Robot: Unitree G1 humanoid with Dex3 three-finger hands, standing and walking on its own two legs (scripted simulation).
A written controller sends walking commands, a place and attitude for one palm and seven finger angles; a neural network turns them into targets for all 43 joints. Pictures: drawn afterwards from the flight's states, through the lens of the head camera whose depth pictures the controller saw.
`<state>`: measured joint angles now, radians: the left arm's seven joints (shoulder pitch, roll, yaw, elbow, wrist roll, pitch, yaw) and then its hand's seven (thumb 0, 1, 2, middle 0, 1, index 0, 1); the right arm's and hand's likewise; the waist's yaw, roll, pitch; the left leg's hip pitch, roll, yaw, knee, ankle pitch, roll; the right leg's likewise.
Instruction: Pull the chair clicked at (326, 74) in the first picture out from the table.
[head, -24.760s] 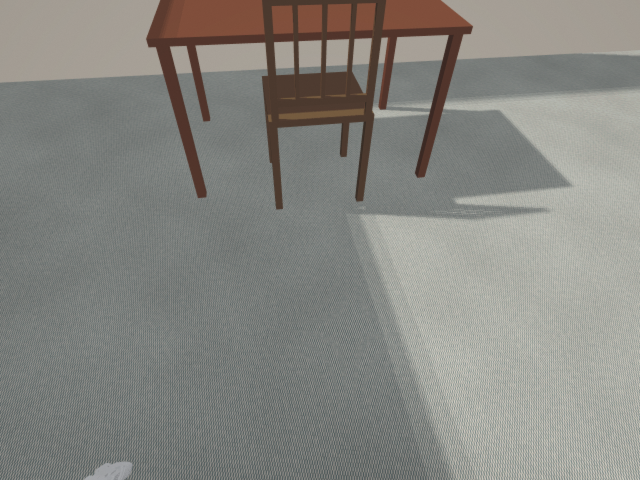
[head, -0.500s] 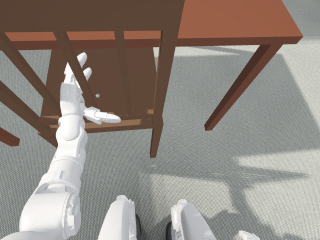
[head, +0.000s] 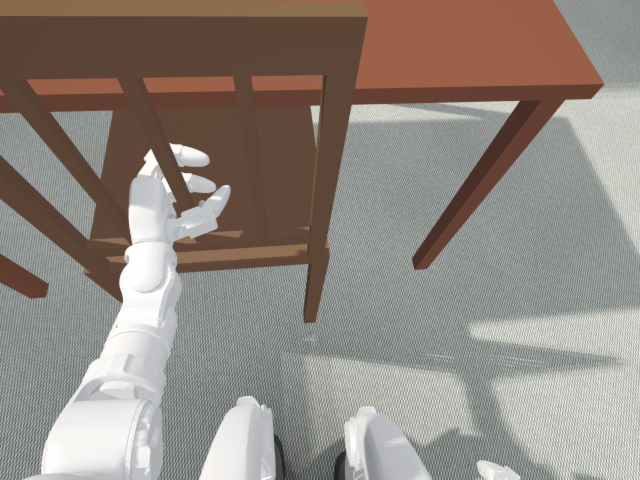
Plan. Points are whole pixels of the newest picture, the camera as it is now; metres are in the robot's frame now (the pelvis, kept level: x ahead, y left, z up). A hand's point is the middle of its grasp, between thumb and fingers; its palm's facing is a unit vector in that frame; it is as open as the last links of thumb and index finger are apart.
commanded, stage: hook a spindle and tug to test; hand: left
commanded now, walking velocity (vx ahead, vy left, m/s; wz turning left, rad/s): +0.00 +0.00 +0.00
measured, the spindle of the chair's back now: (175, 178) +0.47 +0.17 +0.05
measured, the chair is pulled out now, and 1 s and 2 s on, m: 0.00 0.03 0.18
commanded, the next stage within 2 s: step backward, pulling the chair out in 0.72 s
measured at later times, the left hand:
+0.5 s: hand (204, 209) +0.44 +0.14 +0.02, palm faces +0.07 -1.00 -0.03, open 4.8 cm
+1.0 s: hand (200, 225) +0.41 +0.13 +0.04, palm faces +0.03 -0.99 -0.16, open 4.9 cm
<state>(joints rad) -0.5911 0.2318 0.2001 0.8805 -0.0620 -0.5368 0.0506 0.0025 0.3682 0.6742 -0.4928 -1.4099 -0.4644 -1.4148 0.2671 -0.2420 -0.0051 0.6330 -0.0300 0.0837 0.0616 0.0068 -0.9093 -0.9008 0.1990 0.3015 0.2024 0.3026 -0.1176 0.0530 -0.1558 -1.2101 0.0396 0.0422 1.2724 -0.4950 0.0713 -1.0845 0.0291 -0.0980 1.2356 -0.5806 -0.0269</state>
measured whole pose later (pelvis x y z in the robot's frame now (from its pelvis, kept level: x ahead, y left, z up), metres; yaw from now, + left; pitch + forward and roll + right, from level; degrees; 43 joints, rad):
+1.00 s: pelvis +0.04 +0.00 +0.07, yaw +1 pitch +16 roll -2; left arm -0.32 0.19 0.03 0.65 -0.07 -0.19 0.11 0.03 0.79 0.82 -0.38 -1.28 -0.46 -1.45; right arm 0.24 -0.22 0.02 0.54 0.05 0.16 -0.04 0.01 -0.91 -0.90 0.20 0.30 0.20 0.30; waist -0.08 0.06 -0.06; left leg -0.77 0.00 0.07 0.91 -0.42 0.08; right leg -0.66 0.02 -0.05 0.87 -0.45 -0.01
